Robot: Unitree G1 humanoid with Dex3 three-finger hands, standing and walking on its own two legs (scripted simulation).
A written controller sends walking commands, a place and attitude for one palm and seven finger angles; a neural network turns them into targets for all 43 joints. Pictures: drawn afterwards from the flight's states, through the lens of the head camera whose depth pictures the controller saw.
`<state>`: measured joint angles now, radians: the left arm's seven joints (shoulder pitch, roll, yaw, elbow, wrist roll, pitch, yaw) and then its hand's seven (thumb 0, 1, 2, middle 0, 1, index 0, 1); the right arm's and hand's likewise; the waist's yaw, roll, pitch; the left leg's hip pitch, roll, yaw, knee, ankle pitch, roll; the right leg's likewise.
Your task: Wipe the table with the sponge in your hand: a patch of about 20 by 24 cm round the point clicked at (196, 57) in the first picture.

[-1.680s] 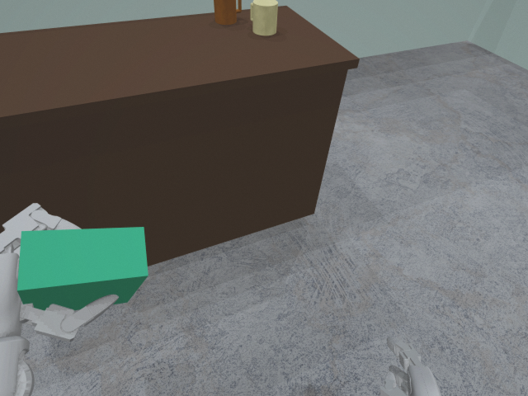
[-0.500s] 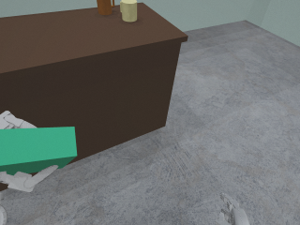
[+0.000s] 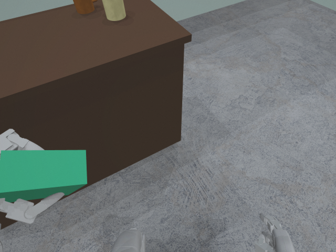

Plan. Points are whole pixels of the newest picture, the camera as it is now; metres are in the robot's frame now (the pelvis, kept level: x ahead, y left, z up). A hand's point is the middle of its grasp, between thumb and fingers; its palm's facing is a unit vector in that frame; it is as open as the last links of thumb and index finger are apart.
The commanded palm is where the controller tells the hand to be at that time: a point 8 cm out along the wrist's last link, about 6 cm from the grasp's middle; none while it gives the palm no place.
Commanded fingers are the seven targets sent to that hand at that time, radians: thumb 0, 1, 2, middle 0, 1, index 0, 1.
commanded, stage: take the last steps up to it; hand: left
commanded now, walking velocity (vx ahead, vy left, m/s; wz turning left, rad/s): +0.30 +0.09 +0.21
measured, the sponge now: (53, 176) +0.23 +0.20 +0.14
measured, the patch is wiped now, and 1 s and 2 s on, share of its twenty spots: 0.00 0.00 0.00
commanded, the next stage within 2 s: come to a stop and stand still in 1.26 s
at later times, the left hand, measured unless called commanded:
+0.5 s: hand (23, 126) +0.31 +0.27 +0.18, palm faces +0.45 -0.79 -0.40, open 9.9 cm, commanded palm +0.25 +0.31 +0.18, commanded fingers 0.00 0.10 1.30 -1.20 -1.60 -1.20 -1.60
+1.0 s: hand (61, 84) +0.41 +0.23 +0.18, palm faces +0.45 -0.77 -0.45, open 9.9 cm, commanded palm +0.36 +0.28 +0.18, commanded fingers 0.00 0.10 1.30 -1.20 -1.60 -1.20 -1.60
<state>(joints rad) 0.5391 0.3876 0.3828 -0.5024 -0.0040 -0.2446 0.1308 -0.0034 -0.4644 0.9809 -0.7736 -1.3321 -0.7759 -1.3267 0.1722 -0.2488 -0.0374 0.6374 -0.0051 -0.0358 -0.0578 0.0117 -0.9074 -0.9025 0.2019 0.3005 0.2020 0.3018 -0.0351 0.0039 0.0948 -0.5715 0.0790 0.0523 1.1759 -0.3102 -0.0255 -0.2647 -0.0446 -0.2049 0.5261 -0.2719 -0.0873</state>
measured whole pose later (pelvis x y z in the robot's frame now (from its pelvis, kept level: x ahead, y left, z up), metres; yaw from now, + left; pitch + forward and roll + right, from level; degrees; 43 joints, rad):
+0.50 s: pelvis +0.11 +0.02 +0.00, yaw +4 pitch -1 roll +0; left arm 0.45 0.38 0.36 -0.52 -0.02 -0.22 0.15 0.00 -0.46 0.98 -0.77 -1.33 -0.78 -1.33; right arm 0.22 -0.10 0.05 0.60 0.00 -0.12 -0.04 0.01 -0.90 -0.90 0.21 0.30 0.21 0.30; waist 0.00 -0.01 0.03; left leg -0.26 0.06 0.10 0.53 -0.25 0.01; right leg -0.45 -0.09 -0.08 0.94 -0.41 0.02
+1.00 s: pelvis +0.22 -0.01 -0.01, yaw +4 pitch -1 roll +1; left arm 0.52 0.41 0.38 -0.60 -0.02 -0.26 0.17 0.00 -0.47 0.98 -0.77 -1.33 -0.78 -1.33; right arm 0.20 -0.26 -0.05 0.56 0.00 -0.07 -0.07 0.01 -0.91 -0.90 0.20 0.30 0.20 0.30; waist -0.01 -0.04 0.06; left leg -0.30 0.04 0.16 0.51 -0.19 0.01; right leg -0.18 -0.06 -0.14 0.61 -0.41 -0.02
